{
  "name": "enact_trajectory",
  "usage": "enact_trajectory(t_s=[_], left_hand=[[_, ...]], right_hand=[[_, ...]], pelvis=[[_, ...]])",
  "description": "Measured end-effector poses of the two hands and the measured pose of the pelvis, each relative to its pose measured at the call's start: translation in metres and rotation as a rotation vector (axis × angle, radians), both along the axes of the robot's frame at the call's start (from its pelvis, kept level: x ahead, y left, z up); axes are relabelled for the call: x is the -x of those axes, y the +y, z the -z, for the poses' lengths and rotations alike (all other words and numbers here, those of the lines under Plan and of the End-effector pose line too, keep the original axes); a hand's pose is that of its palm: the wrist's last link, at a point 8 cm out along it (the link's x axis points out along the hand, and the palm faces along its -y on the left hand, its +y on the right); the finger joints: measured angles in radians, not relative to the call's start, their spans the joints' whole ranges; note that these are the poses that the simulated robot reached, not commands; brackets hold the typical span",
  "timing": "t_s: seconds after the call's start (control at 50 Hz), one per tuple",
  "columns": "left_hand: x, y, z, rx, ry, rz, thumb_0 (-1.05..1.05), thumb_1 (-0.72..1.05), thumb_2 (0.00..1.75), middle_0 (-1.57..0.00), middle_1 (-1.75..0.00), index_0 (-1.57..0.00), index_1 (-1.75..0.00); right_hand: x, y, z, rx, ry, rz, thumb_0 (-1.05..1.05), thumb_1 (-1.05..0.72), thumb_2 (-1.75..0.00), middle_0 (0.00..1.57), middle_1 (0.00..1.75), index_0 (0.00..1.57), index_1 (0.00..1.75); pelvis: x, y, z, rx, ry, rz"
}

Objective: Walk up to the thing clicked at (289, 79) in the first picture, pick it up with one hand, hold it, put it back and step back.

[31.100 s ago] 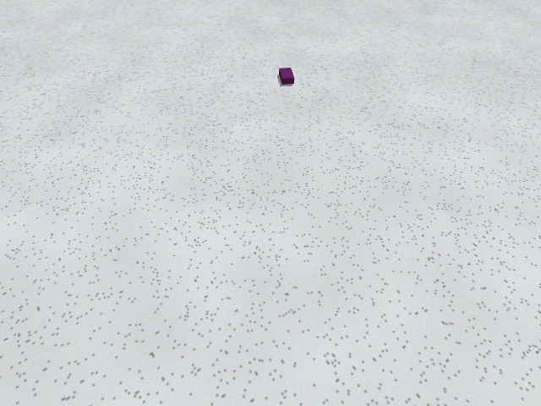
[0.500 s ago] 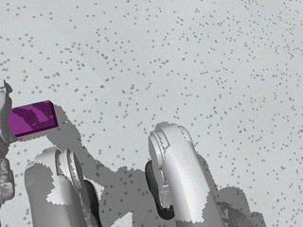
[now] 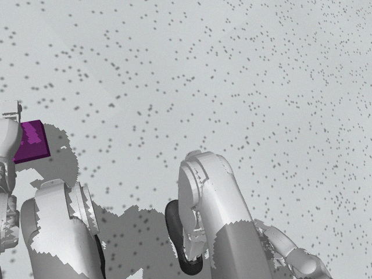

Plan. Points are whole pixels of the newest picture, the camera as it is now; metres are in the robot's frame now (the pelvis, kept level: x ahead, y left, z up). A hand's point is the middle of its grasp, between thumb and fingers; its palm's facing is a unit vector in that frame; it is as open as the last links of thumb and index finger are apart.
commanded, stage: rest palm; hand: left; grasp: from above
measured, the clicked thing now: (10, 145) +0.42 +0.29 -0.28
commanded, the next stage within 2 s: close in 1.04 s
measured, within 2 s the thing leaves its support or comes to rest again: neither
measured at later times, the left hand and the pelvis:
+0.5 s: hand (13, 152) +0.39 +0.27 -0.23, palm faces -0.44 -0.14 -0.89, open 14.4 cm; pelvis -0.01 -0.01 +0.00, yaw -2 degrees
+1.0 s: hand (8, 148) +0.41 +0.29 -0.26, palm faces -0.49 -0.16 -0.86, open 14.4 cm; pelvis +0.00 +0.00 +0.00, yaw -2 degrees
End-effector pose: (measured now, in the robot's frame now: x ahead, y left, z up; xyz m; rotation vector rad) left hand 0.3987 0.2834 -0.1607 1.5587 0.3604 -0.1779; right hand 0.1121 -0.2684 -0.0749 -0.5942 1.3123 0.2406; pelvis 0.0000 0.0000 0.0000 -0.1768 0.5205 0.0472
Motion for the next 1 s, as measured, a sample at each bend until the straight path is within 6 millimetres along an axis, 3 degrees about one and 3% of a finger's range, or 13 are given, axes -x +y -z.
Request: enact_trajectory(t_s=[0.14, 0.24, 0.38, 0.56, 0.62, 0.72, 0.84, 1.0], left_hand=[[-0.026, 0.017, 0.002, 0.026, 0.080, -0.238, 0.00, -0.55, 1.00, -0.07, -0.96, -0.06, -0.98], [-0.020, 0.013, 0.017, 0.054, 0.227, -0.190, 0.00, -0.54, 0.99, -0.07, -0.99, -0.06, -1.00], [-0.009, 0.007, 0.015, 0.150, 0.186, -0.096, 0.00, -0.55, 1.00, -0.07, -1.00, -0.07, -1.02], [0.001, -0.009, 0.013, 0.107, 0.072, 0.039, 0.00, -0.55, 1.00, -0.07, -0.96, -0.05, -0.99], [0.001, -0.006, 0.010, 0.062, 0.040, 0.046, 0.00, -0.55, 1.01, -0.07, -0.95, -0.05, -0.98], [-0.005, 0.006, 0.011, 0.014, 0.023, -0.058, 0.00, -0.56, 1.02, -0.07, -0.93, -0.05, -0.96], [-0.016, 0.020, 0.025, 0.055, 0.109, -0.207, 0.00, -0.57, 1.02, -0.07, -0.93, -0.04, -0.96], [-0.020, 0.011, 0.039, 0.110, 0.183, -0.124, 0.00, -0.56, 1.01, -0.08, -0.95, -0.05, -0.99]], right_hand=[[0.026, 0.008, 0.011, -0.094, 0.046, 0.023, 0.00, -0.91, -0.90, 0.20, 0.30, 0.20, 0.30], [0.057, 0.012, 0.014, -0.117, 0.128, 0.072, 0.00, -0.91, -0.90, 0.20, 0.30, 0.20, 0.30], [0.079, 0.010, 0.003, -0.092, 0.189, 0.065, 0.00, -0.91, -0.90, 0.20, 0.30, 0.20, 0.30], [0.070, -0.007, -0.013, 0.017, 0.117, 0.023, 0.00, -0.91, -0.90, 0.20, 0.30, 0.20, 0.30], [0.063, -0.007, -0.019, 0.027, 0.089, 0.012, 0.00, -0.90, -0.90, 0.20, 0.30, 0.20, 0.30], [0.051, -0.003, -0.024, 0.004, 0.063, -0.015, 0.00, -0.90, -0.90, 0.20, 0.30, 0.20, 0.30], [0.043, 0.005, -0.023, -0.029, 0.049, -0.030, 0.00, -0.90, -0.90, 0.20, 0.30, 0.20, 0.30], [0.054, 0.020, -0.009, -0.083, 0.118, -0.024, 0.00, -0.91, -0.90, 0.20, 0.30, 0.19, 0.30]], pelvis=[[-0.001, -0.002, 0.002, -0.007, 0.005, 0.008], [-0.002, -0.003, 0.001, -0.007, -0.001, 0.012], [0.001, -0.007, -0.002, -0.004, -0.042, 0.018], [0.009, -0.004, 0.001, 0.011, -0.076, 0.030], [0.009, -0.002, 0.000, 0.017, -0.069, 0.030], [0.008, 0.000, -0.002, 0.022, -0.043, 0.029], [0.005, 0.002, -0.001, 0.031, -0.037, 0.024], [0.000, 0.000, 0.000, 0.034, -0.050, 0.022]])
